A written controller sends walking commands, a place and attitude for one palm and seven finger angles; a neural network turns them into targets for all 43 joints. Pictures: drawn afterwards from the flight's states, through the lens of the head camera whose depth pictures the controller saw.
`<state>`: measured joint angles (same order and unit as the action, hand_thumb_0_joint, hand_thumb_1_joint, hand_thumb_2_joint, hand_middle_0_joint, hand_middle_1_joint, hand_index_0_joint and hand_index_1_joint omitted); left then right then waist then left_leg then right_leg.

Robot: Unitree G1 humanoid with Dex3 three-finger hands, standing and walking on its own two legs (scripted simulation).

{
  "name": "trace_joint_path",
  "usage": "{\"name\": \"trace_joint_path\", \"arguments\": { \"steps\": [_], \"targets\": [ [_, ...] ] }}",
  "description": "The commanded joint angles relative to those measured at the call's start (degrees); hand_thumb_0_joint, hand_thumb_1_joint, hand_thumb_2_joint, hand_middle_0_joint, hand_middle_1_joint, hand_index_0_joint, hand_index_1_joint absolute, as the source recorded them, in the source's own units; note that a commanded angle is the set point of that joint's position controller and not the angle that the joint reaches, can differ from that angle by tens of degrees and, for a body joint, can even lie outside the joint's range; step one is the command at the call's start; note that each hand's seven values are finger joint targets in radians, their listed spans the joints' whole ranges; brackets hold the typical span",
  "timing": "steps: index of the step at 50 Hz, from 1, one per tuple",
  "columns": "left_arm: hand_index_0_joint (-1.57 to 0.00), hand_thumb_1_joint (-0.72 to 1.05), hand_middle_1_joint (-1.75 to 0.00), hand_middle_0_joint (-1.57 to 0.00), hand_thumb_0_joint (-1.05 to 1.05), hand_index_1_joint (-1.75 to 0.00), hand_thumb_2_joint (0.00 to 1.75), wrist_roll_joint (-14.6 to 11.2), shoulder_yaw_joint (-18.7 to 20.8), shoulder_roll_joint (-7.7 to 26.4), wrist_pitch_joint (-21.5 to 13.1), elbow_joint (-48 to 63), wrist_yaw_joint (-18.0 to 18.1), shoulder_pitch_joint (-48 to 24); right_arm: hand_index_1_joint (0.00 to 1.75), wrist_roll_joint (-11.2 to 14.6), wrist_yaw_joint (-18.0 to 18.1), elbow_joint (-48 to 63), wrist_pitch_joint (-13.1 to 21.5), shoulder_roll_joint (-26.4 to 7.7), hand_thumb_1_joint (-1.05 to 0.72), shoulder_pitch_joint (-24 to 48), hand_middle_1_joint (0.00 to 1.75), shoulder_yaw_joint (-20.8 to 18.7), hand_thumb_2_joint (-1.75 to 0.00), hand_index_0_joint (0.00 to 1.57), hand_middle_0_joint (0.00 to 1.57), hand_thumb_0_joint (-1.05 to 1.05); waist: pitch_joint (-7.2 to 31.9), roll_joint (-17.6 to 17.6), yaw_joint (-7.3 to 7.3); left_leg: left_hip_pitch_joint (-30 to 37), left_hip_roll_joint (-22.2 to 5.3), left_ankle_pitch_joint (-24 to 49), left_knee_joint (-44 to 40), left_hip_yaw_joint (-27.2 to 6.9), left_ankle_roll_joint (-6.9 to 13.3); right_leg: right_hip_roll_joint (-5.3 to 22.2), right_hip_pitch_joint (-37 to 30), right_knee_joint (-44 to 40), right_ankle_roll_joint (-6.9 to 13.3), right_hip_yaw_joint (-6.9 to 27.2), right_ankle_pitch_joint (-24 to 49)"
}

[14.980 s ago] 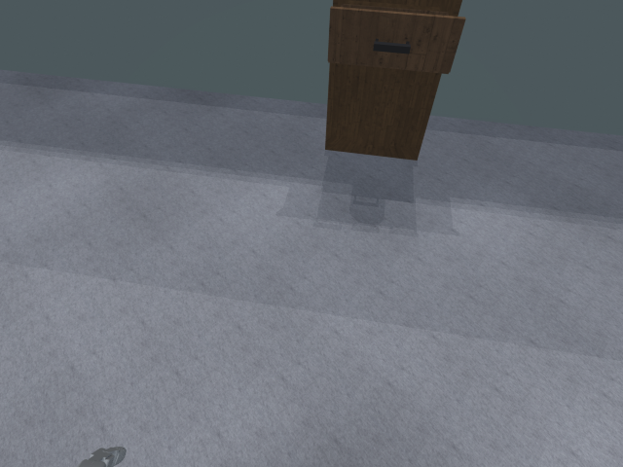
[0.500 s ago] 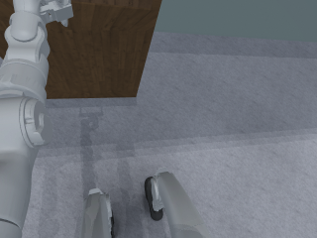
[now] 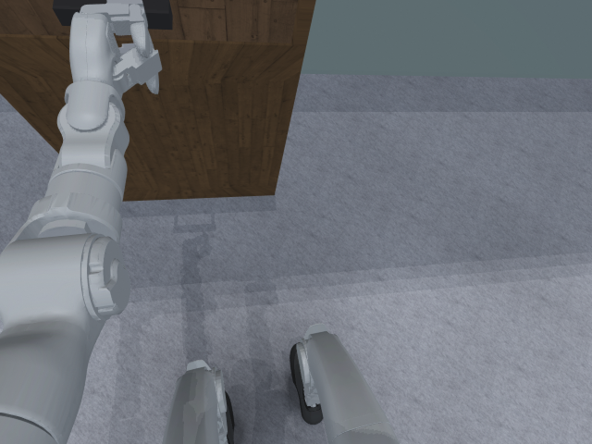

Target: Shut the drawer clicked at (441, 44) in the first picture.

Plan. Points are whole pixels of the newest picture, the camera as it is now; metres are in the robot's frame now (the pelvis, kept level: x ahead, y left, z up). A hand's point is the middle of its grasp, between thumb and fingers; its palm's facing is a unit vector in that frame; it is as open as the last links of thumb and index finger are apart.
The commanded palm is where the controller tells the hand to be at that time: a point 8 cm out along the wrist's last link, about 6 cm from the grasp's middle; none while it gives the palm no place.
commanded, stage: pull the fist back off the drawer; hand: left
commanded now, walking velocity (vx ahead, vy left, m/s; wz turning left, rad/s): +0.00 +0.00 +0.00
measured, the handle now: out of the picture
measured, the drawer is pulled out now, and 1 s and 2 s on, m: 0.00 0.00 0.00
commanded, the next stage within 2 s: draw the hand back to the body in 0.08 s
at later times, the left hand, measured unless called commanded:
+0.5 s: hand (91, 107) +0.47 +0.13 +0.12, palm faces -0.06 -1.00 -0.03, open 3.3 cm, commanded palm +0.44 +0.17 +0.13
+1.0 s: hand out of the picture +0.33 +0.19 +0.21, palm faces +0.21 -0.95 -0.25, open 3.3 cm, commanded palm +0.29 +0.24 +0.23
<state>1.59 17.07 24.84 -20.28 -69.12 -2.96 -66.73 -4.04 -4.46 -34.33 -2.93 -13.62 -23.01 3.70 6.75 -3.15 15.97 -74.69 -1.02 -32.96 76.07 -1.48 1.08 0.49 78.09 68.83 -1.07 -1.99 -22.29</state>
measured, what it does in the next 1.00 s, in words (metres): rises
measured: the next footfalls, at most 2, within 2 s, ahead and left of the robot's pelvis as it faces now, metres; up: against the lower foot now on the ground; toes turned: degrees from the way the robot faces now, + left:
none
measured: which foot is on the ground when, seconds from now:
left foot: down 0.00-1.00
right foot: down 0.00-1.00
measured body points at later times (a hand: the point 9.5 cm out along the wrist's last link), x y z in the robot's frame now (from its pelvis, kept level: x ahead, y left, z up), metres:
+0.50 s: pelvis +0.05 -0.01 +0.07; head +0.17 -0.01 +0.50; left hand +0.47 +0.18 +0.12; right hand +0.13 -0.26 -0.05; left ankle +0.01 +0.11 -0.61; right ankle +0.08 -0.14 -0.61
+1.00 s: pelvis +0.06 +0.00 +0.12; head +0.07 -0.02 +0.57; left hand +0.32 +0.24 +0.23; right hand +0.26 -0.21 +0.04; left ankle +0.01 +0.11 -0.61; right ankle +0.08 -0.14 -0.61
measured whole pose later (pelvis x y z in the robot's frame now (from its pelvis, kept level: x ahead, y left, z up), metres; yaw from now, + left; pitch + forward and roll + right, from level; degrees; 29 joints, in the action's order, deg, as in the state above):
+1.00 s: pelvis +0.06 +0.00 +0.12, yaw +2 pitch +2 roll -1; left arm -3.6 4.0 15.7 -2.3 2.0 4.0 6.1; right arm 1.5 5.1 -30.4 -0.7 -12.4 -10.2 3.7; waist 1.5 -2.4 -1.5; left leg -13.2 0.3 -21.8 33.5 -0.7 0.7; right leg 1.5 18.6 32.7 -0.9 -1.5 -15.6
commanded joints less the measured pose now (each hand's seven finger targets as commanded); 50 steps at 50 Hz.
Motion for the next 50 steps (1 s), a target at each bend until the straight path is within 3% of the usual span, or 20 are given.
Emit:
{"name": "trace_joint_path", "arguments": {
  "steps": [1, 4, 6, 9, 11, 12, 13, 15, 19, 22, 24, 26, 30, 32, 34, 35, 36, 37, 39, 50],
  "targets": [
    [-1.4, 0.9, -1.6, -1.4, 0.0, -1.6, 0.9, -1.4, 0.5, 7.3, -5.1, 14.7, -0.1, -22.2, 0.3, 0.6, 0.5, 2.6, -0.2, -11.1, -0.9, -11.4, 0.3, -4.5, -0.9, 0.2, 0.2, 0.0, 35.2, -5.5, 0.07, 21.0, 0.9, 20.8, -10.9, -1.3, 0.5, -2.3, -28.0, -7.0, 2.6, -0.3, 12.8],
    [-1.4, 0.9, -1.6, -1.4, 0.0, -1.6, 0.9, -1.5, 2.0, 8.8, -6.0, 14.9, 0.2, -21.7, 0.3, 0.9, 0.9, 2.4, -0.6, -11.0, -0.9, -11.1, 0.3, -4.8, -0.9, 0.2, 0.2, 0.0, 33.5, -3.1, -0.17, 18.6, 1.1, 19.7, -11.0, -0.5, 0.7, -2.2, -30.5, -7.5, 2.4, 0.4, 13.5],
    [-1.4, 0.9, -1.6, -1.4, 0.0, -1.6, 0.9, -1.8, 0.3, 6.6, -7.2, 16.2, 0.1, -23.1, 0.3, 0.8, 1.2, 2.5, -0.4, -10.6, -0.9, -10.9, 0.3, -4.9, -0.9, 0.2, 0.2, 0.0, 33.3, -4.2, 0.28, 19.8, 1.3, 21.3, -10.9, -0.2, 0.8, -2.1, -30.4, -7.4, 2.4, 0.6, 15.7],
    [-1.4, 0.9, -1.6, -1.4, 0.0, -1.6, 0.9, -1.9, 0.8, 6.7, -8.6, 17.2, -0.5, -20.2, 0.3, 0.8, 1.3, 2.3, -0.6, -10.5, -0.9, -10.7, 0.3, -5.4, -0.9, 0.2, 0.2, 0.0, 36.7, -5.2, -0.77, 22.8, 1.3, 26.3, -10.4, -0.1, 0.3, -1.9, -32.0, -6.5, 2.5, 0.7, 20.2],
    [-1.4, 0.9, -1.6, -1.4, 0.0, -1.6, 0.9, -2.9, 2.3, 7.6, -8.9, 24.2, -1.5, -10.3, 0.3, 1.3, 1.0, 4.8, -0.9, -10.7, -0.9, -10.3, 0.3, -6.0, -0.9, 0.2, 0.2, 0.0, 43.8, -8.6, -5.32, 29.7, 1.3, 34.1, -12.3, 0.2, -0.4, -1.9, -37.4, -6.5, 3.1, 0.7, 25.8],
    [-1.4, 0.9, -1.6, -1.4, 0.0, -1.6, 0.9, -3.6, 1.8, 6.9, -8.2, 28.2, -2.0, -5.6, 0.3, 1.8, 0.8, 5.7, -1.2, -10.4, -0.9, -9.7, 0.3, -6.3, -0.9, 0.2, 0.2, 0.0, 46.6, -9.0, -6.42, 32.5, 1.1, 38.4, -13.1, 0.2, -0.7, -1.8, -40.3, -7.1, 3.0, 0.7, 29.2],
    [-1.4, 0.9, -1.6, -1.4, 0.0, -1.6, 0.9, -4.7, 1.2, 5.9, -7.0, 31.4, -2.6, 0.0, 0.3, 2.4, 0.6, 6.7, -1.5, -10.2, -0.9, -9.2, 0.3, -6.5, -0.9, 0.2, 0.2, 0.0, 46.2, -7.0, -7.57, 33.3, 1.0, 40.1, -14.6, 0.5, -0.7, -2.0, -43.4, -8.5, 3.0, 0.7, 31.1],
    [-1.4, 0.9, -1.6, -1.4, 0.0, -1.6, 0.9, -7.0, 0.2, 3.7, -3.7, 37.3, -3.6, 8.9, 0.3, 3.6, 0.7, 8.4, -1.7, -9.8, -0.9, -7.8, 0.3, -6.9, -0.9, 0.2, 0.2, 0.0, 43.0, -1.0, -8.42, 29.7, 1.5, 37.2, -17.6, 2.1, 0.2, -1.9, -51.3, -11.3, 2.7, 1.2, 35.4],
    [-1.4, 0.9, -1.6, -1.4, 0.0, -1.6, 0.9, -10.2, -1.5, 1.3, -0.9, 47.9, -4.4, 16.0, 0.3, 5.3, 2.0, 9.5, -0.7, -9.5, -0.9, -5.2, 0.3, -7.0, -0.9, 0.2, 0.2, 0.0, 34.9, 3.4, -8.39, 30.0, 1.7, 31.2, -22.4, 3.2, 0.7, -2.0, -55.4, -16.0, 1.9, 1.3, 33.8],
    [-1.4, 0.9, -1.6, -1.4, 0.0, -1.6, 0.9, -11.1, -5.3, -2.4, -2.2, 53.7, -4.6, 19.3, 0.3, 5.6, 2.9, 9.3, 1.0, -8.8, -0.9, -3.0, 0.3, -6.7, -0.9, 0.2, 0.2, 0.0, 30.7, -0.7, -8.33, 36.2, 1.6, 32.1, -24.6, 3.2, 0.5, -1.9, -53.8, -18.3, 1.8, 0.8, 31.7],
    [-1.4, 0.9, -1.6, -1.4, 0.0, -1.6, 0.9, -11.2, -7.0, -3.7, -2.6, 53.7, -5.3, 23.4, 0.3, 5.7, 3.2, 8.4, 1.8, -8.8, -0.9, -2.1, 0.3, -6.7, -0.9, 0.2, 0.2, 0.0, 26.7, 0.5, -8.47, 38.9, 1.2, 32.2, -26.2, 2.6, 0.2, -1.9, -52.6, -19.6, 1.7, 0.2, 29.1],
    [-1.4, 0.9, -1.6, -1.4, 0.0, -1.6, 0.9, -11.3, -8.9, -4.7, -1.9, 53.9, -6.5, 26.8, 0.3, 6.1, 3.5, 9.0, 2.4, -9.0, -0.9, -0.5, 0.3, -6.5, -0.9, 0.2, 0.2, 0.0, 22.9, -1.4, -8.89, 40.7, 1.3, 31.1, -27.9, 2.6, 0.2, -1.8, -52.1, -21.2, 2.1, -0.2, 26.7],
    [-1.4, 0.9, -1.6, -1.4, 0.0, -1.6, 0.9, -12.7, -7.4, -3.4, 0.6, 54.8, -8.6, 34.8, 0.3, 6.7, 4.1, 10.8, 2.8, -8.9, -0.9, 3.5, 0.3, -5.9, -0.9, 0.2, 0.2, 0.0, 18.5, 1.1, -11.18, 41.3, 1.5, 27.6, -31.1, 2.4, 0.0, -1.4, -55.3, -23.5, 2.3, -0.7, 23.7],
    [-1.4, 0.9, -1.6, -1.4, 0.0, -1.6, 0.9, -13.8, -6.6, -2.5, 1.6, 57.8, -9.7, 36.6, 0.3, 7.0, 4.3, 12.2, 3.5, -8.6, -0.9, 5.9, 0.3, -5.2, -0.9, 0.2, 0.2, 0.0, 17.4, -0.5, -12.33, 42.3, 1.8, 27.0, -32.7, 2.2, 0.0, -1.2, -57.1, -24.2, 2.5, -0.8, 23.2],
    [-1.4, 0.9, -1.6, -1.4, 0.0, -1.6, 0.9, -14.8, -5.4, -1.9, 2.6, 60.2, -10.2, 39.4, 0.3, 7.2, 4.7, 13.3, 4.1, -8.4, -0.9, 7.7, 0.3, -5.0, -0.9, 0.2, 0.2, 0.0, 16.0, 2.1, -12.85, 42.7, 1.7, 25.8, -34.0, 2.3, 0.1, -1.1, -59.1, -25.4, 2.4, -0.7, 22.9],
    [-1.4, 0.9, -1.6, -1.4, 0.0, -1.6, 0.9, -8.8, -8.1, 1.6, 4.6, 66.5, -4.1, 40.5, 0.3, 7.2, 6.0, 14.3, 2.9, -7.4, -0.9, 12.5, 0.3, -5.4, -0.9, 0.2, 0.2, 0.0, 17.4, 1.1, -15.44, 46.7, 1.8, 25.6, -37.4, 2.6, 0.0, 0.2, -61.9, -28.1, 2.8, 1.3, 18.4],
    [-1.4, 0.9, -1.6, -1.4, 0.0, -1.6, 0.9, -8.4, -9.7, -1.5, 6.2, 69.5, -1.0, 42.5, 0.3, 7.0, 6.8, 15.3, 2.9, -6.8, -0.9, 13.1, 0.3, -5.1, -0.9, 0.2, 0.2, 0.0, 14.7, 1.8, -14.39, 48.4, 1.6, 24.6, -38.7, 2.1, 0.1, -0.1, -60.7, -29.7, 2.8, 0.7, 16.9],
    [-1.4, 0.9, -1.6, -1.4, 0.0, -1.6, 0.9, -7.5, -10.6, -2.0, 7.9, 70.7, 1.1, 45.6, 0.3, 6.9, 7.3, 15.0, 2.7, -6.8, -0.9, 13.9, 0.3, -4.8, -0.9, 0.2, 0.2, 0.0, 13.0, 0.2, -14.83, 49.5, 1.2, 23.7, -40.1, 1.9, 0.0, 0.0, -61.1, -30.9, 2.7, 0.7, 15.7],
    [-1.4, 0.9, -1.6, -1.4, 0.0, -1.6, 0.9, -6.5, -10.0, -1.5, 10.4, 73.0, 4.2, 49.2, 0.3, 6.5, 8.2, 14.6, 2.5, -6.5, -0.9, 14.6, 0.3, -4.2, -0.9, 0.2, 0.2, 0.0, 10.2, 2.9, -14.95, 51.0, 1.0, 23.0, -42.0, 1.6, 0.3, 0.1, -63.4, -32.9, 2.6, 0.3, 15.6],
    [-1.4, 0.9, -1.6, -1.4, 0.0, -1.6, 0.9, -4.8, -8.1, -1.4, 14.7, 89.7, 8.1, 65.1, 0.3, 4.9, 10.1, 11.5, 6.5, -5.0, -0.9, 18.0, 0.3, -2.1, -0.9, 0.2, 0.2, 0.0, 3.0, 0.3, -17.31, 63.1, 0.4, 31.3, -51.4, 1.1, 0.0, 0.2, -72.3, -41.2, 2.6, -1.0, 20.4]
  ]
}}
